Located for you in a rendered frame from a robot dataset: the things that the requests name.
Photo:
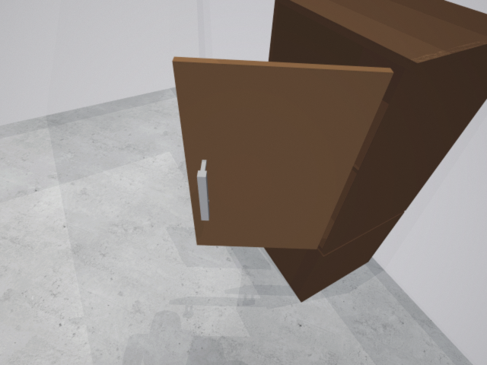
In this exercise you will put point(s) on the cupboard door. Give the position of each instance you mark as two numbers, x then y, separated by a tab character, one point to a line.
280	140

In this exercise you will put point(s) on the handle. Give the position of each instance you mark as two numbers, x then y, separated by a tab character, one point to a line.
203	191

